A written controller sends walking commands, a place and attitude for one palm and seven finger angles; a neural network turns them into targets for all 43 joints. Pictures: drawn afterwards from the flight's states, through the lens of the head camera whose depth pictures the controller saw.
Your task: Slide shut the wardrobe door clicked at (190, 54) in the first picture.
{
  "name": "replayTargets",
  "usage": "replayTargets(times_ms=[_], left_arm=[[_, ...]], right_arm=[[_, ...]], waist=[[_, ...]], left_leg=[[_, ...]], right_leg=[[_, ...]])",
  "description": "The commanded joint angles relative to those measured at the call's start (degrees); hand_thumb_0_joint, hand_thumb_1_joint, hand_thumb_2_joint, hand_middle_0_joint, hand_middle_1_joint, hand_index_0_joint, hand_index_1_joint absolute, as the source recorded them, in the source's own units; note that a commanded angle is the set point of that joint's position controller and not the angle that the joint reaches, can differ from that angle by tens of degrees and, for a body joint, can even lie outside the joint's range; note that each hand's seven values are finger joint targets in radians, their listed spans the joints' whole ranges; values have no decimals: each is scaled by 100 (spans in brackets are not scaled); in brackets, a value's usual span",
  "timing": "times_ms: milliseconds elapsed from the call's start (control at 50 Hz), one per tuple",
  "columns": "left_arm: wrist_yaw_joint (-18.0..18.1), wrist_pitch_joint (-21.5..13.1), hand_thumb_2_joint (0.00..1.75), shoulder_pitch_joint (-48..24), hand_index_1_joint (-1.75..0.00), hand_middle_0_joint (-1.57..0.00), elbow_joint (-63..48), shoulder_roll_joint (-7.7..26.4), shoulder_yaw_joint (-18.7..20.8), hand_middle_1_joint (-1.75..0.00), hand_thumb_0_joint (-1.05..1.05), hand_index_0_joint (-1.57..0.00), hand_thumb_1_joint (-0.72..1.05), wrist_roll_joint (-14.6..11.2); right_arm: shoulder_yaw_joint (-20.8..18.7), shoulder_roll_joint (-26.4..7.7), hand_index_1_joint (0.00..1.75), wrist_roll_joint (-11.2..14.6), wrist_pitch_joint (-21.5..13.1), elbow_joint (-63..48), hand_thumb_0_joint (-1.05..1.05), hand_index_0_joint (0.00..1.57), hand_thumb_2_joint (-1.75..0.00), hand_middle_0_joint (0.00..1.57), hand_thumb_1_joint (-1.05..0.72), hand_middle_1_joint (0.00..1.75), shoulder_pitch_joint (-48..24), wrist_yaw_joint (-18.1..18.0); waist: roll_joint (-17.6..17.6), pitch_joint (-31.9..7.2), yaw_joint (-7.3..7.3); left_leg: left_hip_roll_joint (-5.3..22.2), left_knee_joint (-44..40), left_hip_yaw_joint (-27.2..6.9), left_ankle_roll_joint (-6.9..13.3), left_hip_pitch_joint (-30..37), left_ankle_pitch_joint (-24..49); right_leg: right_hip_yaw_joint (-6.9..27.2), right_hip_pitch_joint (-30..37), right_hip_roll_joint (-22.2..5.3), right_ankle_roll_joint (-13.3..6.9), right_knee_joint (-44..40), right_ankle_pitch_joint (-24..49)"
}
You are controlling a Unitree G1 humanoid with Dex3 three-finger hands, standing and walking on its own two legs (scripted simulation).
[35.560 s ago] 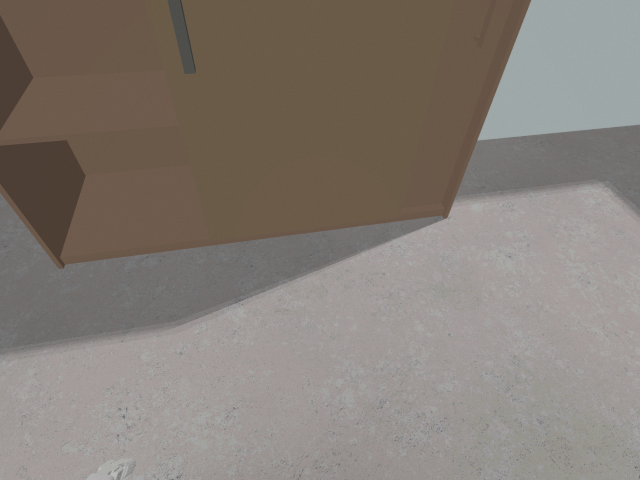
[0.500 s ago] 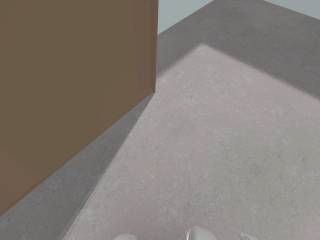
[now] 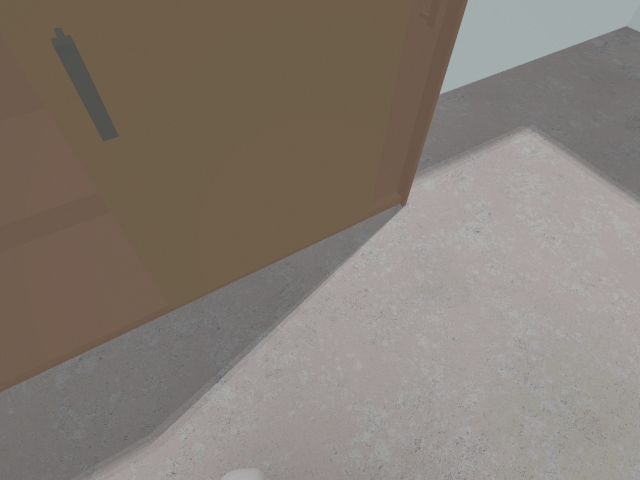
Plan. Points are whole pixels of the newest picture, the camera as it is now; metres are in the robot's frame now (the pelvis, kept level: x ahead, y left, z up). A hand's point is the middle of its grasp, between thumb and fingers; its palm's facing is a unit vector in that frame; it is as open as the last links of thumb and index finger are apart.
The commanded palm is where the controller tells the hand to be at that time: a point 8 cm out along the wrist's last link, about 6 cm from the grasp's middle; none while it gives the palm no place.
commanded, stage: turn to face it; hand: right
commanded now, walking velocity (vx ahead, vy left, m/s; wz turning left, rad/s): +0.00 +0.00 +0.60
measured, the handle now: (85, 85) +0.67 +0.45 +0.09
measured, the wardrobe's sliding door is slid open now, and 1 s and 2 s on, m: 0.61 0.61 0.61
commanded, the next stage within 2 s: take the last steps up to it in 0.92 s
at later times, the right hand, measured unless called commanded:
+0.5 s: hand out of the picture +0.15 -0.18 -0.18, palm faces -0.25 +0.95 -0.18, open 7.3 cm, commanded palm none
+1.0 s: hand (385, 448) +0.19 -0.08 -0.16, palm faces -0.49 +0.84 -0.22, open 7.3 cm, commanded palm none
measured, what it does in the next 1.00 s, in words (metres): steps on the spot, turning left: left foot, then right foot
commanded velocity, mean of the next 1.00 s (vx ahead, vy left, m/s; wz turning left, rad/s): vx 0.00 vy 0.00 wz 0.45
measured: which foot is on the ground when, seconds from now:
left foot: up 0.00-0.02, down 0.04-0.40, up 0.42-0.76, down 0.78-1.00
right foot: down 0.00-0.04, up 0.06-0.38, down 0.40-0.78, up 0.80-1.00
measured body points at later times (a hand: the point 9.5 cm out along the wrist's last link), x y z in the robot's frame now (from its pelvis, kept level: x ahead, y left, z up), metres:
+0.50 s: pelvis +0.02 +0.00 +0.00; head +0.06 -0.02 +0.45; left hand +0.04 +0.27 -0.12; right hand +0.16 -0.23 -0.16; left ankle -0.03 +0.12 -0.68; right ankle +0.07 -0.10 -0.73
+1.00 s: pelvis +0.02 +0.03 +0.00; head +0.04 +0.06 +0.45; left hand -0.08 +0.29 -0.15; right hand +0.22 -0.13 -0.14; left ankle -0.05 +0.14 -0.73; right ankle +0.08 -0.08 -0.68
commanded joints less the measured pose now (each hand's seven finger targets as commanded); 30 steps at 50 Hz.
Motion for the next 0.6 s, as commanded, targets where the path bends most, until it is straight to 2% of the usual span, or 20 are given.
replayTargets(times_ms=[0, 20, 40, 60, 80, 100, 140, 180, 220, 260, 300, 340, 360, 380, 400, 420, 440, 460, 520, 580], left_arm=[[8, -33, 90, -23, -30, -20, -403, 1037, 355, -30, 0, -20, 90, -75], [-38, -15, 90, -353, -30, -20, -680, 526, 214, -30, 0, -20, 90, -78], [23, 57, 90, -617, -30, -20, -730, 756, 190, -30, 0, -20, 90, -76], [26, 88, 90, -521, -30, -20, -665, 722, 225, -30, 0, -20, 90, -98], [27, 112, 90, -531, -30, -20, -579, 744, 255, -30, 0, -20, 90, -85], [15, 134, 90, -423, -30, -20, -478, 800, 275, -30, 0, -20, 90, -60], [-14, 137, 90, -290, -30, -20, -377, 727, 278, -30, 0, -20, 90, -44], [-2, 134, 90, -314, -30, -20, -360, 659, 260, -30, 0, -20, 90, -52], [10, 99, 90, -460, -30, -20, -402, 588, 249, -30, 0, -20, 90, -80], [34, 69, 90, -447, -30, -20, -435, 558, 237, -30, 0, -20, 90, -105], [67, 29, 90, -246, -30, -20, -395, 543, 242, -30, 0, -20, 90, -128], [117, -33, 90, 231, -30, -20, -241, 604, 248, -30, 0, -20, 90, -143], [146, -84, 90, 438, -30, -20, -199, 883, 287, -30, 0, -20, 90, -117], [149, -118, 90, 487, -30, -20, -259, 1451, 384, -30, 0, -20, 90, -23], [171, -80, 90, 452, -30, -20, -356, 1576, 378, -30, 0, -20, 90, 5], [137, -80, 90, 171, -30, -20, -504, 1435, 307, -30, 0, -20, 90, 26], [141, -127, 90, -129, -30, -20, -539, 1178, 243, -30, 0, -20, 90, 33], [156, -127, 90, -281, -30, -20, -563, 1155, 231, -30, 0, -20, 90, 39], [185, -121, 90, -131, -30, -20, -494, 1035, 206, -30, 0, -20, 90, 29], [153, -114, 90, 266, -30, -20, -299, 1077, 257, -30, 0, -20, 90, 28]], right_arm=[[-154, -893, 30, -37, -306, -235, 0, 20, -90, 20, -90, 30, 660, -97], [-279, -1531, 30, -57, -368, -112, 0, 20, -90, 20, -90, 30, 990, -195], [-297, -1593, 30, 39, -355, -104, 0, 20, -90, 20, -90, 30, 1217, -268], [-264, -1371, 30, 40, -357, -153, 0, 20, -90, 20, -90, 30, 915, -297], [-246, -1215, 30, 27, -354, -230, 0, 20, -90, 20, -90, 30, 570, -317], [-181, -1051, 30, 32, -345, -317, 0, 20, -90, 20, -90, 30, 232, -320], [-136, -911, 30, 9, -364, -422, 0, 20, -90, 20, -90, 30, 53, -322], [-141, -960, 30, -14, -373, -401, 0, 20, -90, 20, -90, 30, 146, -317], [-160, -1021, 30, -39, -359, -325, 0, 20, -90, 20, -90, 30, 324, -317], [-181, -1105, 30, -34, -325, -313, 0, 20, -90, 20, -90, 30, 329, -307], [-191, -1117, 30, -22, -296, -316, 0, 20, -90, 20, -90, 30, 184, -290], [-166, -1023, 30, 20, -266, -349, 0, 20, -90, 20, -90, 30, -65, -285], [-109, -787, 30, 76, -239, -438, 0, 20, -90, 20, -90, 30, -100, -255], [-41, -396, 30, 127, -208, -545, 0, 20, -90, 20, -90, 30, 31, -205], [-55, -531, 30, 60, -203, -590, 0, 20, -90, 20, -90, 30, -97, -189], [-73, -633, 30, 13, -213, -608, 0, 20, -90, 20, -90, 30, -58, -162], [-118, -629, 30, -31, -197, -490, 0, 20, -90, 20, -90, 30, 20, -122], [-138, -574, 30, -38, -176, -403, 0, 20, -90, 20, -90, 30, -34, -72], [-71, -398, 30, -20, -142, -409, 0, 20, -90, 20, -90, 30, -94, -18], [3, -250, 30, 12, -141, -460, 0, 20, -90, 20, -90, 30, -346, -24]], waist=[[377, -914, -347], [2357, -788, -560], [1931, -865, -711], [1553, -703, -464], [1699, -634, -330], [1618, -569, -157], [1241, -674, -47], [991, -679, -74], [898, -738, -191], [962, -751, -192], [1035, -740, -79], [973, -814, 205], [264, -925, 299], [-1454, -916, 282], [-1361, -771, 291], [-833, -620, 165], [-731, -533, 9], [-808, -405, -37], [-731, -390, -12], [-893, -673, 154]], left_leg=[[448, -2180, -619, 350, 1801, 1569], [1823, -2540, -2606, 956, 2252, 3205], [1991, -2478, -2755, 1400, 1991, 3891], [1707, -2493, -2369, 1414, 1785, 3109], [1390, -2485, -2302, 1282, 1615, 2775], [1156, -2461, -1910, 1152, 1440, 2677], [912, -2396, -1603, 1082, 1164, 2902], [932, -2386, -1743, 1173, 1218, 2900], [955, -2316, -2025, 1295, 1384, 3016], [968, -2227, -2259, 1353, 1286, 3100], [869, -2072, -2384, 1250, 1003, 3186], [597, -1693, -2315, 903, 511, 2966], [141, -1207, -1925, 584, -175, 2215], [-652, -7, -1084, 198, -1230, 57], [-493, 1258, -678, 105, -1186, -1192], [-198, 1855, -852, 103, -1023, -957], [-222, 2211, -767, 63, -1044, -630], [-149, 2411, -709, 16, -1103, -398], [-72, 2025, -395, -96, -1098, -178], [-40, 1095, -175, -112, -742, -204]], right_leg=[[323, -665, -614, 37, 865, 564], [120, -2105, 291, 338, 2226, -1994], [1063, -2313, 361, 255, 3100, -2079], [1371, -2398, 230, 224, 3396, -1559], [1385, -2399, 231, 266, 3482, -1273], [1410, -2269, 244, 320, 3508, -868], [1286, -1832, 340, 382, 3159, -553], [1242, -1643, 470, 406, 2577, -663], [1199, -1486, 608, 394, 1959, -826], [1199, -1187, 729, 339, 1418, -919], [1139, -666, 878, 291, 736, -696], [1125, 315, 877, 244, -504, 132], [1574, 1099, 365, 100, -1052, 385], [3284, 1495, -1141, -457, -1554, 692], [3601, 954, -1903, -978, -1746, 1001], [3427, 504, -1863, -1165, -1728, 781], [2929, 294, -1494, -1056, -1827, 634], [2512, 190, -1272, -948, -1720, 778], [1573, 592, -897, -779, -1313, 2067], [1260, 949, -915, -791, -1108, 2704]])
